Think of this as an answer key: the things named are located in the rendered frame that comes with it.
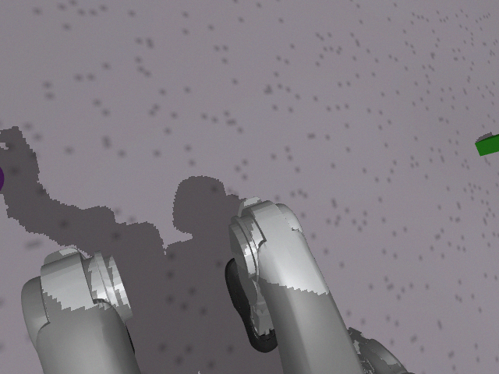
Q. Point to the right robot hand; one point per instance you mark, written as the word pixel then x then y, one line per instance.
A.
pixel 374 357

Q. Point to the right robot foot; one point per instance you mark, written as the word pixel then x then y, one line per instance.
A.
pixel 263 343

